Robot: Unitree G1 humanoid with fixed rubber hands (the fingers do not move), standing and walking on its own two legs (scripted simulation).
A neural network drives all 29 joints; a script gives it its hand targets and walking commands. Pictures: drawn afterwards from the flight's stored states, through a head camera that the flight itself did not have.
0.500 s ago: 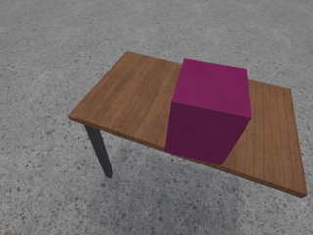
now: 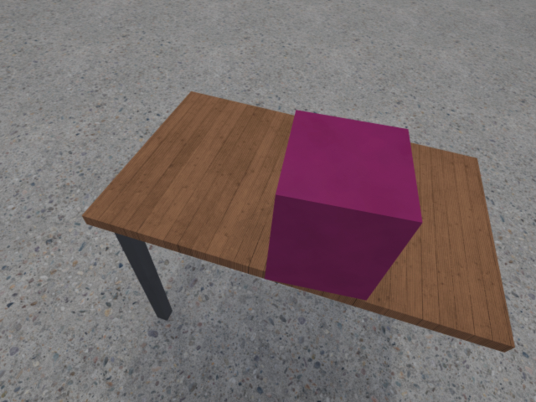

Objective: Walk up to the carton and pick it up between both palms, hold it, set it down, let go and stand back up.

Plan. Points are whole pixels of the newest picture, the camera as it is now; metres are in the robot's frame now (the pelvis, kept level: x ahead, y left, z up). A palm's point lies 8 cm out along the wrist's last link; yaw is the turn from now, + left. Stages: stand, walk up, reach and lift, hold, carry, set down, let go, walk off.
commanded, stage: walk up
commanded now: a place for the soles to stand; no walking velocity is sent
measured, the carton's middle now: (332, 208) +0.44 -0.12 +0.01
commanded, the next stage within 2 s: none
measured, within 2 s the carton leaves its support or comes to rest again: neither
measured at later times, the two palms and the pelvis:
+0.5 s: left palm out of the picture +0.12 +0.20 -0.09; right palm out of the picture +0.12 -0.31 -0.12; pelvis +0.01 -0.05 +0.00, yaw -4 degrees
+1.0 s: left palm out of the picture +0.07 +0.21 -0.10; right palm out of the picture +0.01 -0.26 -0.12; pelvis -0.03 -0.01 +0.02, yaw -13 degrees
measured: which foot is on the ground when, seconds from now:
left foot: down 0.00-0.20, up 0.22-0.56, down 0.58-1.00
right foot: up 0.00-0.16, down 0.18-0.62, up 0.64-0.78, down 0.80-1.00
